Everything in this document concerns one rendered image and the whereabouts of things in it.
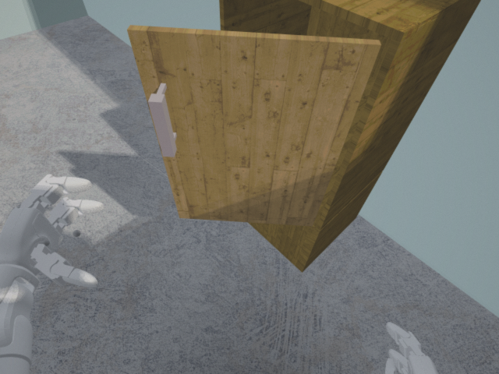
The right robot hand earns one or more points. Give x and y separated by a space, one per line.
410 347

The left robot hand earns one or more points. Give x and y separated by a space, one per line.
26 228

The cupboard door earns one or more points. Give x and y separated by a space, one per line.
260 118

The handle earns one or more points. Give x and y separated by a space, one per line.
159 111

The left robot forearm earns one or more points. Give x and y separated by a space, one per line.
17 285

